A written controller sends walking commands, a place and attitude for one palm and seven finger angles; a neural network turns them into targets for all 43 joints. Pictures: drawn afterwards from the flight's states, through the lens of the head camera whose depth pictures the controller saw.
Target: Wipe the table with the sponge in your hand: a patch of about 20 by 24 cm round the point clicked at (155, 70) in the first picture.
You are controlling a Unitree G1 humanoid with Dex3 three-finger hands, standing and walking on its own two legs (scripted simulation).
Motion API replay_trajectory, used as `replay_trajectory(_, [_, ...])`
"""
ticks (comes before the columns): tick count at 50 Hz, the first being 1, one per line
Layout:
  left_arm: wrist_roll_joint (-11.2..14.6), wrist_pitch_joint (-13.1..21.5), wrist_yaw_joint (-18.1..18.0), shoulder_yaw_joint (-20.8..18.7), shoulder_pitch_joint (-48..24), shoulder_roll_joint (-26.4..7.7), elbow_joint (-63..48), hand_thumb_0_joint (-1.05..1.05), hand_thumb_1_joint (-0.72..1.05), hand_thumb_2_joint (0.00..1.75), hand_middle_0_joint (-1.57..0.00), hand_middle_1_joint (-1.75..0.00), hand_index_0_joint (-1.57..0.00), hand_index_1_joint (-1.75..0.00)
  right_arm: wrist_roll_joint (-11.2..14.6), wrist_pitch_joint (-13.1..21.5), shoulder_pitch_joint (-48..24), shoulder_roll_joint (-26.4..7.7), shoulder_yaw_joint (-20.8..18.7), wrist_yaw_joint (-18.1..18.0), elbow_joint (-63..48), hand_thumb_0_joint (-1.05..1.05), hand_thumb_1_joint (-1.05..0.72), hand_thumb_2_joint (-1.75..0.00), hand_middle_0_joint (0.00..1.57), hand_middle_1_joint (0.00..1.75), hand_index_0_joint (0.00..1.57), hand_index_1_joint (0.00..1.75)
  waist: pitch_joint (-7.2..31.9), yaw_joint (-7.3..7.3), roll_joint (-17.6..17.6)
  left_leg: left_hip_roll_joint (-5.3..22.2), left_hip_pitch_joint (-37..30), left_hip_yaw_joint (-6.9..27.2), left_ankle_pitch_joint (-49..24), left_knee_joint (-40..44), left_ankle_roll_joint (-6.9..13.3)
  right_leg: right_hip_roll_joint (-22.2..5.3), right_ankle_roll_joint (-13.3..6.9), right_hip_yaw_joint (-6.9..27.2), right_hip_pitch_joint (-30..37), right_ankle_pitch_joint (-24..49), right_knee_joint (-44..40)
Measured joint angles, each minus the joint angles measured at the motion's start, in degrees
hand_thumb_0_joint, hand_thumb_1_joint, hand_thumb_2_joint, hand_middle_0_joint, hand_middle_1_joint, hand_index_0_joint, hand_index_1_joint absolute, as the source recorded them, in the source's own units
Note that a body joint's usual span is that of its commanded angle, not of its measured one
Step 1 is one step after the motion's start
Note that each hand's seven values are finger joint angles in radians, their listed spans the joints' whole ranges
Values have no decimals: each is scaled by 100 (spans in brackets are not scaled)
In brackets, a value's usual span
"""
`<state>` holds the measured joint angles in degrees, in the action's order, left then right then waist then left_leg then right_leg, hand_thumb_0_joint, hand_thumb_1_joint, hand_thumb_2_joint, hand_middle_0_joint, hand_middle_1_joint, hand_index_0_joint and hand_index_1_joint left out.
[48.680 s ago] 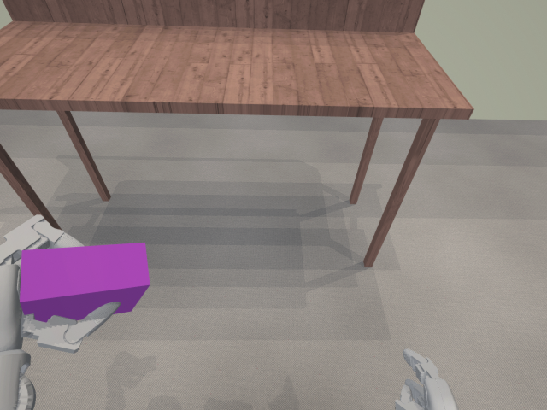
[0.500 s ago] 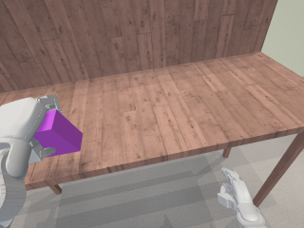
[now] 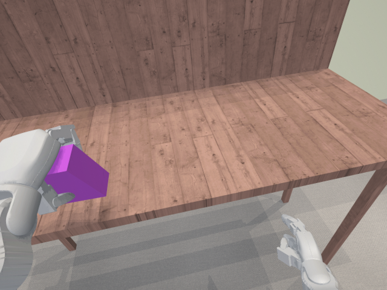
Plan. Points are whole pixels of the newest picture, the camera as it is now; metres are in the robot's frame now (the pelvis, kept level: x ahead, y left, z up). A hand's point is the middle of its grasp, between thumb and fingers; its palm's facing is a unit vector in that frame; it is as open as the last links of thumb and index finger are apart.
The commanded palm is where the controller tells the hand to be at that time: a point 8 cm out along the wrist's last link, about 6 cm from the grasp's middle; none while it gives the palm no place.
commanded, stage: bring the sponge back beside the body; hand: left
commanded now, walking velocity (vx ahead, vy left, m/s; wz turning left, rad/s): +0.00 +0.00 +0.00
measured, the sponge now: (65, 182) +0.20 +0.28 +0.18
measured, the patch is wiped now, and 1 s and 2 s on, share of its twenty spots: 1.00 1.00 1.00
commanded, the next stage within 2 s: step back with the hand held close in 0.02 s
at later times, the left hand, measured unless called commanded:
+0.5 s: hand (74, 138) +0.23 +0.25 +0.25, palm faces +0.41 -0.80 -0.43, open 9.1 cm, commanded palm +0.16 +0.29 +0.27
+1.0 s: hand (11, 187) +0.13 +0.27 +0.25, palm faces +0.52 -0.80 -0.29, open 9.1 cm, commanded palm +0.07 +0.31 +0.27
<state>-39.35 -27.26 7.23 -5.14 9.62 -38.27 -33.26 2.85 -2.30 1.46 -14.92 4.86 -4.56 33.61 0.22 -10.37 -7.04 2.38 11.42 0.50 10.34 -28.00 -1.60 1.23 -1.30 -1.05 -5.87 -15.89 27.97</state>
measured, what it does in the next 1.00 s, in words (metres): shifts its weight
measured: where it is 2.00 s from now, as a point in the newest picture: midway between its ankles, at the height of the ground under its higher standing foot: outside the picture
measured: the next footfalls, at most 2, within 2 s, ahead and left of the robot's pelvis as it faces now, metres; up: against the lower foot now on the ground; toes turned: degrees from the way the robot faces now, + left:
right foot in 1.20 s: -0.05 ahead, -0.10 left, +0.00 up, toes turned +0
left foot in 1.44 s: -0.15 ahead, +0.17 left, +0.00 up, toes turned +3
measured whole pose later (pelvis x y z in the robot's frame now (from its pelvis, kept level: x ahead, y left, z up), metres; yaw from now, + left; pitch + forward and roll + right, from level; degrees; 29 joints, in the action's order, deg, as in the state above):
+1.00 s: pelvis -0.09 +0.03 -0.02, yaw +0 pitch +0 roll -3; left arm 3.9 10.6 -8.7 -27.8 12.8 -24.5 -36.6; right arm 1.5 3.2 9.6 -13.1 1.7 -4.3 32.5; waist 0.2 -0.7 -1.0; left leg 1.2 29.6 0.3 16.6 -41.3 1.3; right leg 0.7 0.7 -1.5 -25.1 -10.4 34.9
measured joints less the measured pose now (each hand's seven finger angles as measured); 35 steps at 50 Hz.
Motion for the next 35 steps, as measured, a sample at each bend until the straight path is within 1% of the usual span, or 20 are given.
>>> replay_trajectory(7, [20,-7,5,-38,-27,-44,57,-1,-46,111,-81,-140,-84,-144,18,-42,-12,-16,0,15,11,1,-91,-90,20,30,20,30,-6,-4,11,5,-3,-3,2,-5,4,6,4,6,11,12,-18])
replay_trajectory(8, [-29,-3,-20,-8,-69,-19,145,-1,-46,111,-81,-140,-84,-144,24,-33,-13,-21,0,3,20,1,-91,-90,20,30,20,30,-4,-5,7,5,4,0,1,-7,4,6,5,3,8,16,-23])
replay_trajectory(9, [888,222,-137,-270,-111,160,244,-1,-46,111,-81,-140,-84,-144,56,-56,49,-28,-21,9,-117,1,-91,-90,20,30,20,30,26,32,-8,7,132,41,157,-137,48,15,12,-38,-37,27,-44])
replay_trajectory(10, [1851,614,-269,-575,-91,361,367,-1,-46,111,-81,-140,-84,-144,41,-17,142,-18,-16,22,-270,1,-91,-90,20,30,20,30,92,92,12,-7,338,101,453,-342,118,24,19,-78,-148,40,-48])
replay_trajectory(11, [2589,1005,-408,-810,-7,521,438,-1,-46,111,-81,-140,-84,-144,16,36,243,16,5,35,-396,1,-91,-90,20,30,20,30,156,166,77,-35,542,149,681,-601,174,29,20,-95,-282,45,-27])
replay_trajectory(12, [3128,1350,-544,-1000,139,652,405,-1,-46,111,-81,-140,-84,-144,-15,89,344,66,42,48,-483,1,-91,-90,20,30,20,30,201,237,177,-61,665,152,770,-835,211,38,19,-73,-407,44,6])
replay_trajectory(13, [3509,1644,-675,-1146,310,770,279,-1,-46,111,-81,-140,-84,-144,-45,129,451,117,82,58,-539,1,-91,-90,20,30,20,30,236,323,293,-77,696,122,730,-954,232,51,21,-35,-515,36,45])
replay_trajectory(14, [3786,1895,-793,-1252,461,882,90,-1,-46,111,-81,-140,-84,-144,-75,156,569,148,111,60,-583,1,-91,-90,20,30,20,30,263,428,387,-71,646,89,599,-921,246,76,29,-14,-613,12,105])
replay_trajectory(15, [3988,2127,-893,-1323,561,982,-122,-1,-46,111,-81,-140,-84,-144,-105,176,690,143,115,56,-622,1,-91,-90,20,30,20,30,282,555,425,-23,574,97,611,-758,233,123,42,-38,-717,-30,191])
replay_trajectory(16, [4134,2343,-973,-1378,592,1061,-305,-1,-46,111,-81,-140,-84,-144,-131,187,780,151,81,50,-599,1,-91,-90,20,30,20,30,252,687,496,-21,602,121,817,-718,176,119,63,-69,-810,-80,285])
replay_trajectory(17, [4233,2532,-1044,-1451,598,1111,-460,-1,-46,111,-81,-140,-84,-144,-150,174,849,166,39,47,-544,1,-91,-90,20,30,20,30,177,771,599,-53,658,107,856,-764,159,85,84,-58,-867,-105,339])
replay_trajectory(18, [4293,2701,-1112,-1556,614,1124,-595,-1,-46,111,-81,-140,-84,-144,-161,154,921,174,-3,52,-499,1,-91,-90,20,30,20,30,107,831,697,-84,707,63,794,-792,165,45,100,-26,-927,39,379])
replay_trajectory(20, [4356,2980,-1216,-1836,658,1083,-780,-1,-46,111,-81,-140,-84,-144,-184,138,1071,175,-102,88,-409,1,-91,-90,20,30,20,30,1,935,823,-127,774,-29,715,-794,201,-6,133,56,-1043,-11,463])
replay_trajectory(23, [4381,3302,-1310,-2259,692,957,-794,-1,-46,111,-82,-140,-84,-144,-206,162,1254,153,-242,138,-194,1,-91,-90,20,30,20,30,-108,1056,822,-126,838,-85,651,-718,232,-8,173,111,-1103,-43,364])
replay_trajectory(26, [4374,3489,-1358,-2542,785,844,-692,-1,-46,111,-81,-140,-84,-144,-183,173,1342,141,-320,183,23,1,-91,-90,20,30,20,30,-174,1167,704,-55,918,-46,556,-654,224,63,171,78,-1088,169,100])
replay_trajectory(28, [4378,3565,-1387,-2644,940,795,-681,-1,-46,111,-81,-140,-84,-144,-157,169,1341,154,-348,202,102,1,-91,-90,20,30,20,30,-182,1231,664,-26,1010,-38,507,-657,211,92,160,72,-1153,262,37])
replay_trajectory(31, [4376,3654,-1409,-2661,1260,793,-776,-1,-46,111,-81,-141,-84,-144,-139,203,1279,186,-390,203,115,1,-91,-90,20,30,20,30,-169,1293,640,-16,1185,-52,462,-735,208,101,161,84,-1344,306,136])
replay_trajectory(33, [4369,3704,-1415,-2628,1447,788,-892,-1,-46,111,-81,-141,-84,-144,-143,250,1211,219,-412,181,96,1,-91,-90,20,30,20,30,-166,1302,655,-34,1275,-66,424,-780,214,81,166,95,-1468,310,250])
replay_trajectory(35, [4362,3762,-1419,-2579,1542,789,-989,-1,-46,111,-81,-141,-84,-144,-153,314,1150,244,-427,154,61,1,-91,-90,20,30,20,30,-149,1273,658,-53,1359,-63,381,-826,223,62,172,90,-1570,321,347])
